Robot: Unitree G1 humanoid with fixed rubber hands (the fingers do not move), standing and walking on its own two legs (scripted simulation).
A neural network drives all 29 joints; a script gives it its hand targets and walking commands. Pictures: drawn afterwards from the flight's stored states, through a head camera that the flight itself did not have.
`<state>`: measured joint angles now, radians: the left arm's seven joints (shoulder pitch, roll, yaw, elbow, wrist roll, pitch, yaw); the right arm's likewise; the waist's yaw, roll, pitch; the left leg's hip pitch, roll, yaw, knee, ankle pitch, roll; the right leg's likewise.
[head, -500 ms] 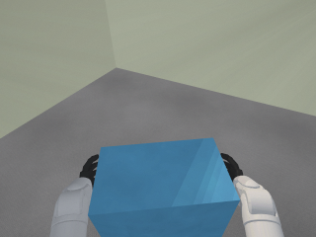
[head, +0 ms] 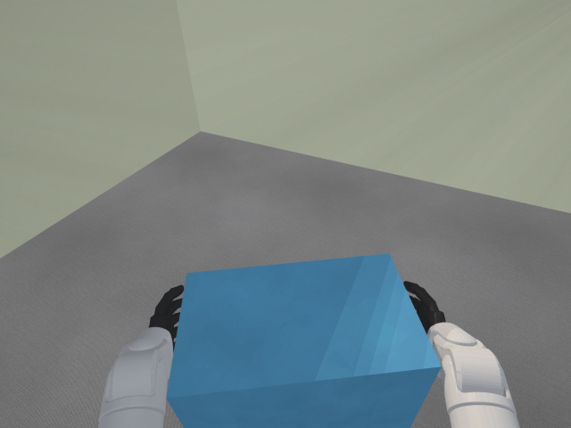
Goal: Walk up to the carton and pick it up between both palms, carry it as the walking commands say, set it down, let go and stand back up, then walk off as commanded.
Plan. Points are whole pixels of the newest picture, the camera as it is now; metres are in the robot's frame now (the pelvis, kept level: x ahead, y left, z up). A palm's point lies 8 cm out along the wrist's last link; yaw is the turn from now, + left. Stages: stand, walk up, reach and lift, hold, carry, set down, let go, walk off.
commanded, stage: reach and lift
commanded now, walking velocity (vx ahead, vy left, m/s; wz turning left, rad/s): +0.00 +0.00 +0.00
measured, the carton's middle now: (298, 371) +0.24 -0.01 -0.02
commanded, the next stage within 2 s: hold in 0.44 s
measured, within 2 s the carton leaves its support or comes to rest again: neither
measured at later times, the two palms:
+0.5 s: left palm (152, 353) +0.26 +0.20 +0.03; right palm (421, 341) +0.25 -0.19 +0.03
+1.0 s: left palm (153, 350) +0.26 +0.19 +0.04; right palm (427, 341) +0.24 -0.19 +0.04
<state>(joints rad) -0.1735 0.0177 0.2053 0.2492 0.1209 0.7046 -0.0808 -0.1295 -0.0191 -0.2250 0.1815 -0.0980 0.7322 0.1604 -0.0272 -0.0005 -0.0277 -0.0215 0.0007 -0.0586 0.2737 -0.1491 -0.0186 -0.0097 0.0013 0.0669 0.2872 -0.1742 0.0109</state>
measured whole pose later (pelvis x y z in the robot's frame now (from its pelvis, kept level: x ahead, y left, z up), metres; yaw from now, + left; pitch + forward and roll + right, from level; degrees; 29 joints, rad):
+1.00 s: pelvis -0.02 +0.00 +0.00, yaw +0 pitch -6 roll +0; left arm -0.17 0.05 0.18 0.18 0.10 0.69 -0.09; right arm -0.11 -0.01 -0.20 0.10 -0.10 0.71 0.15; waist -0.01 0.00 0.04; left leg -0.07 0.00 -0.07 0.31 -0.14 -0.02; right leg -0.05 0.00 0.06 0.32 -0.16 0.01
